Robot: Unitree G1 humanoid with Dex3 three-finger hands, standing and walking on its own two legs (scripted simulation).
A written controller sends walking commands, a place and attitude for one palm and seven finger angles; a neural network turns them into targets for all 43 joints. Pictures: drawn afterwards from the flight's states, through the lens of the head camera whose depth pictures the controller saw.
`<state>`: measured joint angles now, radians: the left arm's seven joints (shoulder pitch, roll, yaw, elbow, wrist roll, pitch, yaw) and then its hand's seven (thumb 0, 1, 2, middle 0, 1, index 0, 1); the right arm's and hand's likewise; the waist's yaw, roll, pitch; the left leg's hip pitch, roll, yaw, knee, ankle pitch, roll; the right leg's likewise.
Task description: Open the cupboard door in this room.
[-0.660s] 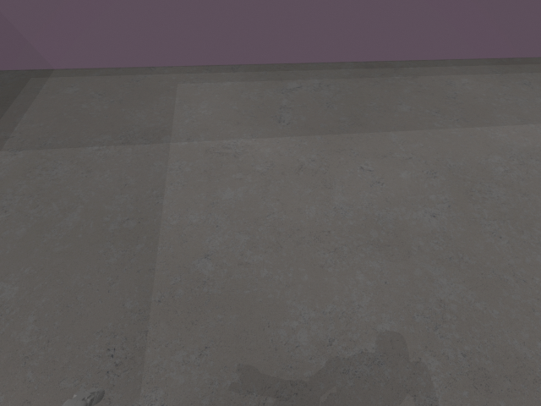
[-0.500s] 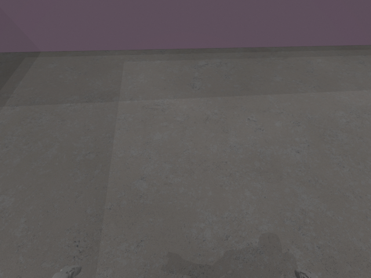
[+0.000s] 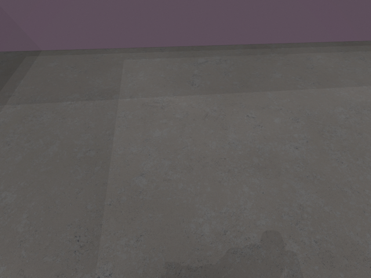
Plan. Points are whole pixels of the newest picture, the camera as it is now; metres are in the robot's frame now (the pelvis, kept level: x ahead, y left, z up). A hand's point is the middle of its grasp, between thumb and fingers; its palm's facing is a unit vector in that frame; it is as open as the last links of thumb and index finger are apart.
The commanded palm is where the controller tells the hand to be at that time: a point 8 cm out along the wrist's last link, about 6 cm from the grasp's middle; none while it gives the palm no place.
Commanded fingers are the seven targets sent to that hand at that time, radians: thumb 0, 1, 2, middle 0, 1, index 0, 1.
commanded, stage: stand and wait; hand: left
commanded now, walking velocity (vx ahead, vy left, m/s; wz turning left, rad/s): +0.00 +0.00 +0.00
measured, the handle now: out of the picture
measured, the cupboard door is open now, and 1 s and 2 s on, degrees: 0 0 0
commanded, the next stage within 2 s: turn or walk to find it in 0.24 s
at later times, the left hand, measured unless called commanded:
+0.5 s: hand out of the picture +0.06 +0.22 -0.17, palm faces +0.02 -0.95 -0.30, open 7.4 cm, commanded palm none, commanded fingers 0.00 0.90 0.90 -0.20 -0.30 -0.20 -0.30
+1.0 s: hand out of the picture -0.01 +0.19 -0.16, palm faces +0.24 -0.92 -0.30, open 7.4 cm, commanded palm none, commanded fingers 0.00 0.90 0.90 -0.20 -0.30 -0.20 -0.30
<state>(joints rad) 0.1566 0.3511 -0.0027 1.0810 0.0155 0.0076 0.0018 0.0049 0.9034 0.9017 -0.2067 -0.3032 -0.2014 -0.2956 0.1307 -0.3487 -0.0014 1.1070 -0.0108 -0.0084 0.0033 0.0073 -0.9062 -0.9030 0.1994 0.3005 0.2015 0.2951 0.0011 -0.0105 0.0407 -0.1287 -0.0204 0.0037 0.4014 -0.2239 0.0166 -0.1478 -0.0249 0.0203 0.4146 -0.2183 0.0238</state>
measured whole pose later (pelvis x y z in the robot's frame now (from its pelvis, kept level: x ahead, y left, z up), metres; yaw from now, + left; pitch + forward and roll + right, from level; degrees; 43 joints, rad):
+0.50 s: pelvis -0.01 -0.01 -0.01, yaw +3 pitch -1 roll +0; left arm 0.14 0.29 0.00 1.02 0.02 0.03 0.02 0.00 0.90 0.90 -0.21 -0.30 -0.20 -0.30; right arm 0.16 -0.30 -0.01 1.06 -0.02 0.03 0.01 0.01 -0.91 -0.90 0.20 0.30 0.20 0.29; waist -0.01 0.00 0.04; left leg -0.25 -0.02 -0.05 0.52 -0.24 0.00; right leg -0.23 -0.03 -0.03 0.50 -0.25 0.02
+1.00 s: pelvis -0.04 -0.03 -0.01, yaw +14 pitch +0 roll +0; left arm 0.20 0.21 0.04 0.90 0.02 0.02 0.03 0.00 0.91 0.90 -0.20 -0.30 -0.20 -0.30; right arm 0.24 -0.23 -0.08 0.96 -0.02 0.07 0.01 0.01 -0.91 -0.90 0.20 0.30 0.20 0.30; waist -0.03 0.04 0.06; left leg -0.46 -0.10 -0.14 0.78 -0.37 -0.02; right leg -0.22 -0.01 -0.02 0.55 -0.33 -0.01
